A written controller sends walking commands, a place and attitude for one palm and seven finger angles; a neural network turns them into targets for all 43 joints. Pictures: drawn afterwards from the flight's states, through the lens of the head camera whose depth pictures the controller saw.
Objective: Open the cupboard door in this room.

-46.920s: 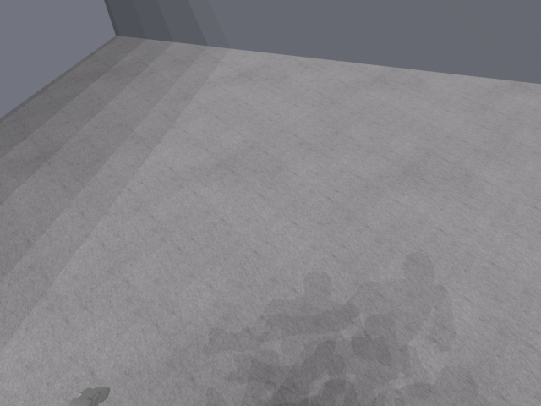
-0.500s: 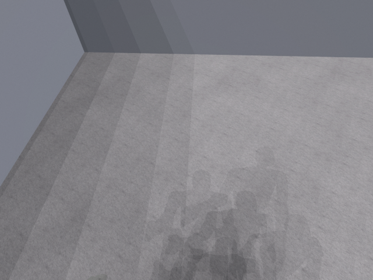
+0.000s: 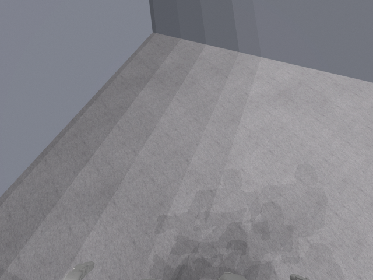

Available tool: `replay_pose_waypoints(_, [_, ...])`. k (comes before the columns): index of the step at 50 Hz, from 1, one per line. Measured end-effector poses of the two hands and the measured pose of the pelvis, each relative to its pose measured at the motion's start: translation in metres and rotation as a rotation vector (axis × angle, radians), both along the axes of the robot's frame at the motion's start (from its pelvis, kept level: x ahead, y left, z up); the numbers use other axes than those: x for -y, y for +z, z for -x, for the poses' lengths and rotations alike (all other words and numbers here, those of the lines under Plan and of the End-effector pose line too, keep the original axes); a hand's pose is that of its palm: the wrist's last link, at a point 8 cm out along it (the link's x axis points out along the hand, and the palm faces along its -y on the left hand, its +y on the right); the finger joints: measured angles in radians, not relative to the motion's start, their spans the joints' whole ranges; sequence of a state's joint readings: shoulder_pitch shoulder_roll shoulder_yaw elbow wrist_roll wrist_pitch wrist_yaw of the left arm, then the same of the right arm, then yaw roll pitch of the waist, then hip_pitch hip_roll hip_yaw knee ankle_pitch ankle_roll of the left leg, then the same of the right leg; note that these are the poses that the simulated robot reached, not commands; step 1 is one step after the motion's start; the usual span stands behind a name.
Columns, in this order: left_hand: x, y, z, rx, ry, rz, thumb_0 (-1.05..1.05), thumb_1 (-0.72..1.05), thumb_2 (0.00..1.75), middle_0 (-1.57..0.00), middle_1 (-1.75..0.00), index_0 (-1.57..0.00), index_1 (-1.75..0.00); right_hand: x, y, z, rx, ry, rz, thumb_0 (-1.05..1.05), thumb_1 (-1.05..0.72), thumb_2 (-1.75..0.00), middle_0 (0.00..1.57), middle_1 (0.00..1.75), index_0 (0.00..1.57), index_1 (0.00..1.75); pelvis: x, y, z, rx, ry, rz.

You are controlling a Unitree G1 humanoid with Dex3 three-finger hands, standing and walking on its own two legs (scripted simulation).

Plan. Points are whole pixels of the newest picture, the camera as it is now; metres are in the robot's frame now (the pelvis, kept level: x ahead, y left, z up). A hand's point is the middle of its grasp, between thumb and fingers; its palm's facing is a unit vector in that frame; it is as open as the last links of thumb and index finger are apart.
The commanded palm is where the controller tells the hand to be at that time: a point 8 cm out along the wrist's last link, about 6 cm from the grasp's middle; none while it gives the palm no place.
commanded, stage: turn to face it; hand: left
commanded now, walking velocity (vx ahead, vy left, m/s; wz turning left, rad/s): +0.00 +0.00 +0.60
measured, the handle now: out of the picture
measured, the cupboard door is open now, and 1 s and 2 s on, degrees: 43 43 43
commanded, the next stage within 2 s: none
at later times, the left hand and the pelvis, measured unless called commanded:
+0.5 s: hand out of the picture -0.03 +0.15 -0.17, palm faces +0.40 -0.88 -0.24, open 7.4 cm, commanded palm none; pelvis +0.02 -0.04 +0.00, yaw +21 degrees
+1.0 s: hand out of the picture +0.04 +0.18 -0.14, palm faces +0.56 -0.77 -0.30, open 7.4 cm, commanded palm none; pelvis +0.06 -0.07 +0.00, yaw +37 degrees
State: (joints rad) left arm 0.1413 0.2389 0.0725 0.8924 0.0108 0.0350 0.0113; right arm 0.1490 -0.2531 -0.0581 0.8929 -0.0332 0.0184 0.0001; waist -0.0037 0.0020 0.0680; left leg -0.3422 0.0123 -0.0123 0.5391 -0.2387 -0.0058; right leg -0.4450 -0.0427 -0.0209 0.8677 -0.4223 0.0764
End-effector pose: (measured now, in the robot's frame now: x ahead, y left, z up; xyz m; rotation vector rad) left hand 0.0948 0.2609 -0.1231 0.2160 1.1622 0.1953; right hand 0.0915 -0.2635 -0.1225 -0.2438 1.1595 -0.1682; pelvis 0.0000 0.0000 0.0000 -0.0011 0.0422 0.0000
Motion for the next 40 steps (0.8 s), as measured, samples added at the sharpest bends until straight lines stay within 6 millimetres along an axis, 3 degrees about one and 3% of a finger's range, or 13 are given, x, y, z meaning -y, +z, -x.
replay_pose_waypoints(5, [0.02,0.008,0.009,0.037,0.04,-0.053,0.0,0.91,0.9,-0.2,-0.3,-0.19,-0.3,0.022,-0.022,-0.022,-0.023,0.041,-0.048,0.01,-0.91,-0.9,0.2,0.3,0.2,0.3,0.028,-0.008,-0.006,0.006,0.07,-0.023])
replay_pose_waypoints(14, [0.059,0.017,0.067,-0.056,0.198,-0.024,0.0,0.91,0.9,-0.2,-0.3,-0.2,-0.3,0.021,-0.014,-0.066,-0.078,0.172,-0.089,0.01,-0.91,-0.9,0.2,0.3,0.2,0.3,0.052,0.009,-0.017,0.009,0.209,-0.057])
replay_pose_waypoints(21, [0.077,0.002,0.118,-0.122,0.345,0.039,0.0,0.91,0.9,-0.2,-0.3,-0.2,-0.3,-0.011,-0.01,-0.113,-0.068,0.326,-0.081,0.01,-0.91,-0.9,0.2,0.3,0.2,0.3,0.052,0.006,-0.021,0.01,0.311,-0.05])
replay_pose_waypoints(28, [0.064,-0.03,0.169,-0.19,0.479,0.091,0.0,0.91,0.9,-0.2,-0.3,-0.2,-0.3,-0.062,-0.005,-0.158,0.054,0.477,-0.05,0.01,-0.91,-0.9,0.2,0.3,0.2,0.3,0.033,-0.013,-0.02,0.012,0.404,-0.025])
replay_pose_waypoints(32, [0.047,-0.027,0.166,-0.176,0.521,0.077,0.01,0.91,0.9,-0.2,-0.3,-0.2,-0.3,-0.068,0.005,-0.155,0.054,0.512,-0.018,0.0,-0.91,-0.9,0.2,0.3,0.2,0.3,0.03,-0.007,-0.02,0.02,0.451,-0.008])
replay_pose_waypoints(40, [0.025,-0.002,0.121,-0.018,0.533,0.018,0.01,0.91,0.9,-0.2,-0.3,-0.19,-0.3,-0.047,0.006,-0.141,-0.051,0.529,0.009,0.01,-0.91,-0.9,0.2,0.3,0.2,0.3,0.038,0.005,-0.031,0.011,0.52,0.007])
